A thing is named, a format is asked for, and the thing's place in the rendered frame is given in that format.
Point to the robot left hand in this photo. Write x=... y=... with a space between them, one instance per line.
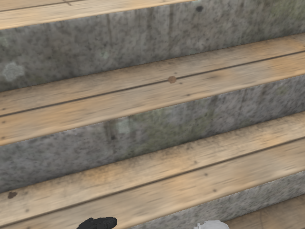
x=100 y=223

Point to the robot right thigh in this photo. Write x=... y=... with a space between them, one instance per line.
x=211 y=224

